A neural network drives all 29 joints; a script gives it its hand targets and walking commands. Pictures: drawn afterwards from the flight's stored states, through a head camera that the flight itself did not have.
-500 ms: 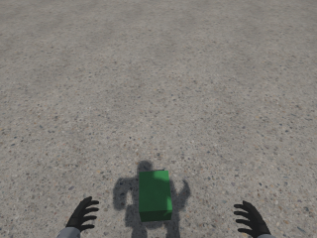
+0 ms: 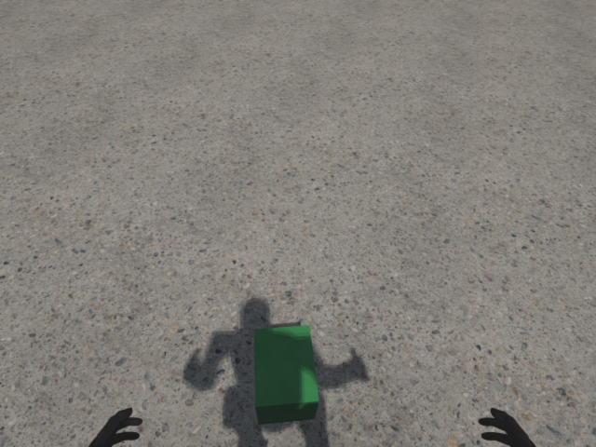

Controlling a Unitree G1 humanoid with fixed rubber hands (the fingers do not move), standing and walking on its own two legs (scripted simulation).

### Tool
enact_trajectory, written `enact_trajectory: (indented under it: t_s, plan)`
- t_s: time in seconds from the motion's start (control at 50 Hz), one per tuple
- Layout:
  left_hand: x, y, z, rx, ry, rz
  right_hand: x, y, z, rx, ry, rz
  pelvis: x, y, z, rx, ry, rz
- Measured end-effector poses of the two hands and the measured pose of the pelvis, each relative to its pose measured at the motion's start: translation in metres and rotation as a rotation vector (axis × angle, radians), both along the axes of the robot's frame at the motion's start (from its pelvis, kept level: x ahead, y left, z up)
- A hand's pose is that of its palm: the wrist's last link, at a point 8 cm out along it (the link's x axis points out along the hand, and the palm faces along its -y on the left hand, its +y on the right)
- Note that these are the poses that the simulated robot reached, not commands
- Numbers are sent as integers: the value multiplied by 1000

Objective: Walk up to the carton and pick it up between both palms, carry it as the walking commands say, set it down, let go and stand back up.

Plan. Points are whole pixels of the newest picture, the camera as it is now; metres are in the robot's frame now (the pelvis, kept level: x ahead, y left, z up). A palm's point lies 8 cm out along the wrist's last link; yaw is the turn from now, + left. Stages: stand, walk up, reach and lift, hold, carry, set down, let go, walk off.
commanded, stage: stand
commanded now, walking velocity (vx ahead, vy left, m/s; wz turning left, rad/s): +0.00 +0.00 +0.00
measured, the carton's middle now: (284, 374) +0.45 +0.04 -0.68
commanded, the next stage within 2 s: none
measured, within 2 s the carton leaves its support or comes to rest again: neither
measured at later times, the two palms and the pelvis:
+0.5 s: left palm out of the picture +0.09 +0.30 -0.10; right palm out of the picture +0.09 -0.30 -0.09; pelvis -0.01 +0.00 +0.01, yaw +0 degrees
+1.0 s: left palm out of the picture +0.07 +0.31 -0.10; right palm out of the picture +0.08 -0.31 -0.09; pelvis -0.02 +0.00 +0.01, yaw +1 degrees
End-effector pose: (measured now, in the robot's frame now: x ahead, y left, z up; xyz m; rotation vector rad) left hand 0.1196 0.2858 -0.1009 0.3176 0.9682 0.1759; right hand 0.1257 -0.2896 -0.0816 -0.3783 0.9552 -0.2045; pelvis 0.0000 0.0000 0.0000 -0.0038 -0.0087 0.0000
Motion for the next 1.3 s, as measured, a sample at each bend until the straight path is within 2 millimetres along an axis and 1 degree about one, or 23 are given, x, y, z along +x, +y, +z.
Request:
enact_trajectory:
  t_s: [0.12,0.28,0.48,0.66,0.94,1.3]
  plan:
    - [-4,6,0,12,25,6,-5,2,-4,4,27,-11,1,3,1,1,-5,0]
    - [-13,13,0,25,54,12,-18,-2,-7,1,66,-27,-2,5,3,2,-12,2]
    - [-27,16,0,31,80,20,-33,-9,-8,-7,102,-38,-9,4,5,1,-19,7]
    - [-39,18,0,34,99,30,-42,-14,-8,-10,123,-39,-14,3,7,1,-23,13]
    - [-52,21,0,38,124,48,-47,-17,-9,-11,143,-36,-19,1,8,0,-26,21]
    - [-60,23,0,41,142,66,-47,-21,-9,-14,157,-29,-22,-1,9,1,-27,30]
